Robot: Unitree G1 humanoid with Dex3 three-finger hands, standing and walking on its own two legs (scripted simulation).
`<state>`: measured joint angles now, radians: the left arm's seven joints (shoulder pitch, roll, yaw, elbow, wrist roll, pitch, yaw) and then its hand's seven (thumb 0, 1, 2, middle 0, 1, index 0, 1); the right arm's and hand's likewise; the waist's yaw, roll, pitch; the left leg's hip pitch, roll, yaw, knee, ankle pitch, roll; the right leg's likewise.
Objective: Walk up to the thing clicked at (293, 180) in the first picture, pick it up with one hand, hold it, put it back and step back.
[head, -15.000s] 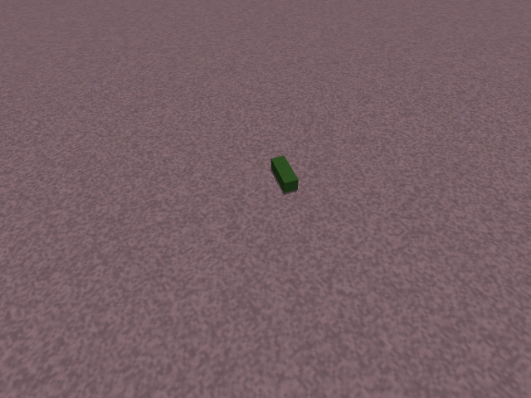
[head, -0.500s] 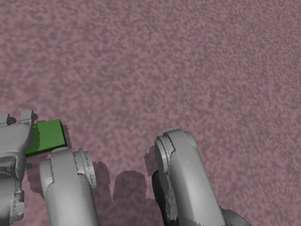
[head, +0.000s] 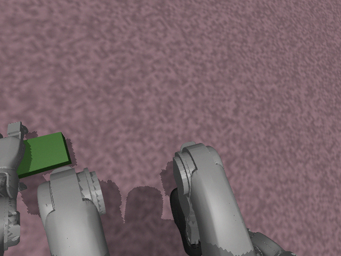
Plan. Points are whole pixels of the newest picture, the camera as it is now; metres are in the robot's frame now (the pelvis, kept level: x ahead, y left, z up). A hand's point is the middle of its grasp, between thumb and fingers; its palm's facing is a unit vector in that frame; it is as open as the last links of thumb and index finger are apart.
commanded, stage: close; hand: left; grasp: from above
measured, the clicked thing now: (21, 160) +0.36 +0.29 -0.25
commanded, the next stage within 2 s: none
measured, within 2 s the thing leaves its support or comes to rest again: neither
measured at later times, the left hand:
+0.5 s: hand (18, 161) +0.36 +0.30 -0.23, palm faces -0.44 -0.20 -0.88, open 13.9 cm
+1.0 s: hand (17, 161) +0.36 +0.30 -0.23, palm faces -0.43 -0.16 -0.89, open 13.4 cm
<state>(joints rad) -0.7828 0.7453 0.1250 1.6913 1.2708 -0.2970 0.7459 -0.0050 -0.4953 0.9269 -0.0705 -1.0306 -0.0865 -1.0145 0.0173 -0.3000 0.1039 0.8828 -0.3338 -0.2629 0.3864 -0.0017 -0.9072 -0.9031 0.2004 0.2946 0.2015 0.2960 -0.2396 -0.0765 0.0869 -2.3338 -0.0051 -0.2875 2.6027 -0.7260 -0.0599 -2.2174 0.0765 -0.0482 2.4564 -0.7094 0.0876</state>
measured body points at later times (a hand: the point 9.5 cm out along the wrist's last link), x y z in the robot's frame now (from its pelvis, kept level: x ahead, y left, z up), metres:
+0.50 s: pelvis +0.00 +0.00 +0.00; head +0.22 +0.12 +0.37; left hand +0.38 +0.30 -0.18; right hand +0.09 -0.28 -0.07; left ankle +0.06 +0.14 -0.25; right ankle +0.11 -0.14 -0.25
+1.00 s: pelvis +0.00 +0.00 +0.00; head +0.22 +0.12 +0.38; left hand +0.37 +0.30 -0.18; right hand +0.09 -0.27 -0.06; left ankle +0.06 +0.14 -0.25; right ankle +0.11 -0.14 -0.25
